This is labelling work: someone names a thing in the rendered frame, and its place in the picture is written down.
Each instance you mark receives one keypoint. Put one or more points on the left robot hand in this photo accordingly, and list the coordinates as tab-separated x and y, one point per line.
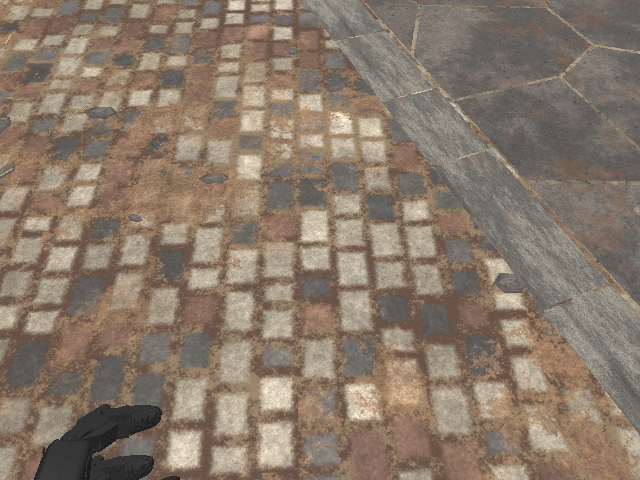
70	458

